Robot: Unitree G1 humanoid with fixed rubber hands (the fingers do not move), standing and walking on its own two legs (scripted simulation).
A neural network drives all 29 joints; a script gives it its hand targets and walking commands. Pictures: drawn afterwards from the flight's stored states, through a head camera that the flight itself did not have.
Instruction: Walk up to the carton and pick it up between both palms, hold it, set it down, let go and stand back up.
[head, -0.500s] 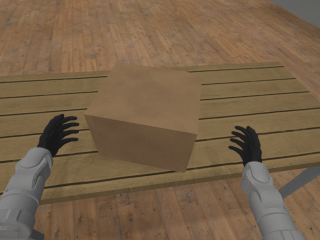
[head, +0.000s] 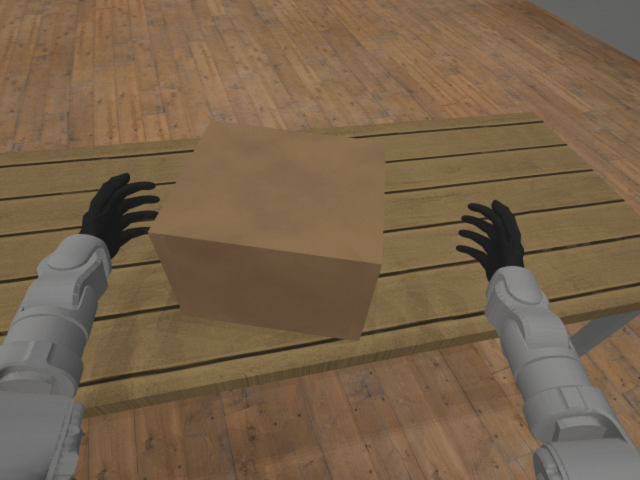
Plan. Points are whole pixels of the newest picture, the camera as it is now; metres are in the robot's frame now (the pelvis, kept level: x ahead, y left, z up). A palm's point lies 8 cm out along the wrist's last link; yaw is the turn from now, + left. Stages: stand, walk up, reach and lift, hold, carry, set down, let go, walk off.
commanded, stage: reach and lift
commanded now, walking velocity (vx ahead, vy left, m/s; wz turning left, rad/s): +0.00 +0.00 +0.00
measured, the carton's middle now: (284, 229) +0.52 -0.01 -0.01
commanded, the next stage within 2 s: none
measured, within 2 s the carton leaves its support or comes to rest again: neither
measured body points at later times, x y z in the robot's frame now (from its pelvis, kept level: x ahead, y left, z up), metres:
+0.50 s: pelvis +0.00 -0.01 +0.00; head +0.04 +0.02 +0.44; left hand +0.49 +0.21 +0.14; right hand +0.40 -0.30 +0.14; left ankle -0.02 +0.10 -0.74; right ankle +0.01 -0.15 -0.74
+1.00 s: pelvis -0.01 -0.01 -0.01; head +0.06 +0.02 +0.43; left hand +0.52 +0.21 +0.17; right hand +0.43 -0.30 +0.17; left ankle -0.02 +0.10 -0.74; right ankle +0.01 -0.15 -0.74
